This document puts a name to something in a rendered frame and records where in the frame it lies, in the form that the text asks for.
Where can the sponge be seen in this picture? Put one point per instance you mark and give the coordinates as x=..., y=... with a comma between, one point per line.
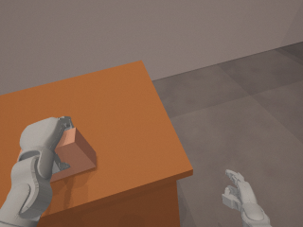
x=74, y=150

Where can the robot right hand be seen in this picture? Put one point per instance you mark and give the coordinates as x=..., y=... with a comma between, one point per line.
x=236, y=197

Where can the left robot forearm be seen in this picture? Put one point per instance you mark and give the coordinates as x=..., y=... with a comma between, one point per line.
x=30, y=192

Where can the right robot forearm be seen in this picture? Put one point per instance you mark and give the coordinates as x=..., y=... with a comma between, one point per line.
x=252, y=215

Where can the robot left hand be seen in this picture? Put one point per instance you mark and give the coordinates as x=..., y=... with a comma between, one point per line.
x=47, y=133

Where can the table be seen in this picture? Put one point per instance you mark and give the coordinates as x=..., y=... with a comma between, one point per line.
x=139, y=157

